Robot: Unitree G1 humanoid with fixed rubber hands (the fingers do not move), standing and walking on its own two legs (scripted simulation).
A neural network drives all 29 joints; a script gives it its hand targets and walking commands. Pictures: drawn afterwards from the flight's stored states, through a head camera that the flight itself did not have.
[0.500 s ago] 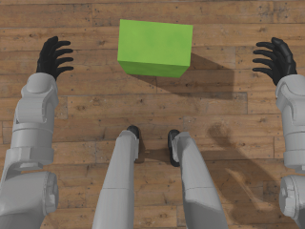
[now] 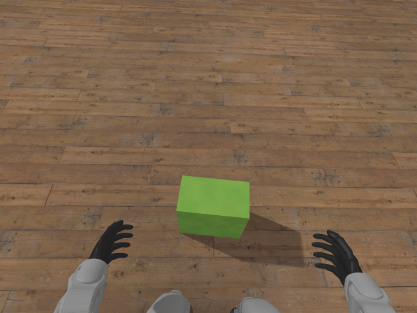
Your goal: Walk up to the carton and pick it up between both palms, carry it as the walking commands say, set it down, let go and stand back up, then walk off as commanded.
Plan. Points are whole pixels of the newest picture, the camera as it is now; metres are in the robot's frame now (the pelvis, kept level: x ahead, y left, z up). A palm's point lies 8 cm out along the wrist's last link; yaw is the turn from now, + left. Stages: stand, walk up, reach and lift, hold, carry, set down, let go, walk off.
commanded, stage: let go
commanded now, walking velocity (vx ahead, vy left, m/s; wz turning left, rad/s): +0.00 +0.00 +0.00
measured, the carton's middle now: (212, 208) +0.55 -0.03 -0.62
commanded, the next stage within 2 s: stand in 0.44 s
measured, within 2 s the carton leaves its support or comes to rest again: neither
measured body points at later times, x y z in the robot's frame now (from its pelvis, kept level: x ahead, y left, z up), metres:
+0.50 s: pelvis +0.06 -0.03 +0.02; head +0.09 -0.04 +0.46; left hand +0.23 +0.20 -0.06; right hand +0.24 -0.27 -0.07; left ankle +0.05 +0.10 -0.72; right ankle +0.03 -0.14 -0.72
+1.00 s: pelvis +0.08 -0.03 +0.01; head +0.06 -0.03 +0.46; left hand +0.24 +0.24 -0.06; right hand +0.24 -0.29 -0.07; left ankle +0.05 +0.10 -0.72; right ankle +0.03 -0.14 -0.72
